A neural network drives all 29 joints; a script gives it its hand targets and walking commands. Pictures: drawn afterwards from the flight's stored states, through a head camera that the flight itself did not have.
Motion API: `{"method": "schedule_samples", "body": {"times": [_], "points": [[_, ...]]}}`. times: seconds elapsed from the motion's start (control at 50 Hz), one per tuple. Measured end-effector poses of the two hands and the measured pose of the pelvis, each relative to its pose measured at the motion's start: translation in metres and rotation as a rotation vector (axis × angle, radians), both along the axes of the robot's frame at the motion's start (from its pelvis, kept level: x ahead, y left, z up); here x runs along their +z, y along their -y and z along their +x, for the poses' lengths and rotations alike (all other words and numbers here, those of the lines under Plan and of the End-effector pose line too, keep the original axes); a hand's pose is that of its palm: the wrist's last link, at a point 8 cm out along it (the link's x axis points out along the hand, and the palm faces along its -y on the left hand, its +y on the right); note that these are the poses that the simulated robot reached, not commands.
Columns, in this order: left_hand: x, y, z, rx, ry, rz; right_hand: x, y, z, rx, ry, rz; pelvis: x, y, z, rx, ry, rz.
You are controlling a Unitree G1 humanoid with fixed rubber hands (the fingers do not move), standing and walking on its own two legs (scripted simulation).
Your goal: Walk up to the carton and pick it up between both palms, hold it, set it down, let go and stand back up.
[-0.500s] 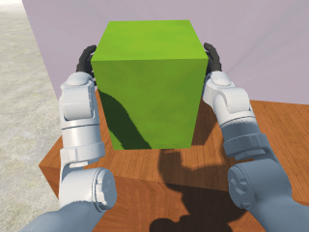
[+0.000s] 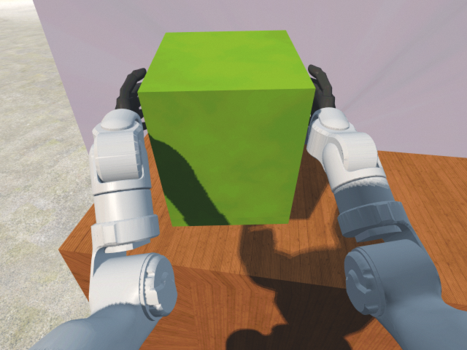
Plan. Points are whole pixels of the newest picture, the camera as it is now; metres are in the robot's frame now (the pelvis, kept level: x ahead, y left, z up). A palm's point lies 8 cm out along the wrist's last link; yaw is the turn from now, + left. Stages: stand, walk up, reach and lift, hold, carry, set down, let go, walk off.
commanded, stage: hold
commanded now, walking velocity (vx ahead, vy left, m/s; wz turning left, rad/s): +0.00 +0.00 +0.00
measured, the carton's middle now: (228, 129) +0.39 -0.01 +0.24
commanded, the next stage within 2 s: none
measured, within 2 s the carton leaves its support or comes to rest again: neither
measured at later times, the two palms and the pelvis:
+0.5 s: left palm (129, 119) +0.36 +0.14 +0.28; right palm (319, 114) +0.36 -0.15 +0.28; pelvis +0.00 +0.00 +0.00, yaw +0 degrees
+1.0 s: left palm (129, 119) +0.37 +0.15 +0.28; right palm (317, 111) +0.37 -0.15 +0.28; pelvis +0.01 +0.00 +0.00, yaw +1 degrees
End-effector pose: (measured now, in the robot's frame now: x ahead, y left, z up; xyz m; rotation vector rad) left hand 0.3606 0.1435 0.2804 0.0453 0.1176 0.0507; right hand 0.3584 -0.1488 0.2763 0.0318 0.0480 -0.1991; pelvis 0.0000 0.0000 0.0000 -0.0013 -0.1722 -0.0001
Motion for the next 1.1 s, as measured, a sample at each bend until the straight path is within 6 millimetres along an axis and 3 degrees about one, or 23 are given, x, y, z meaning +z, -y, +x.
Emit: {"method": "schedule_samples", "body": {"times": [0.72, 1.1], "points": [[-0.0053, -0.0076, 0.0018, 0.008, -0.007, -0.011, 0.0012, -0.0074, 0.0046, 0.011, -0.009, -0.01, 0.0002, 0.0033, 0.0025, 0.017, -0.011, -0.003], [-0.0055, -0.002, 0.0073, -0.003, -0.006, -0.013, 0.0001, -0.0016, 0.0068, 0.001, -0.012, -0.009, 0.0003, 0.0038, 0.0099, 0.016, -0.005, -0.003]]}}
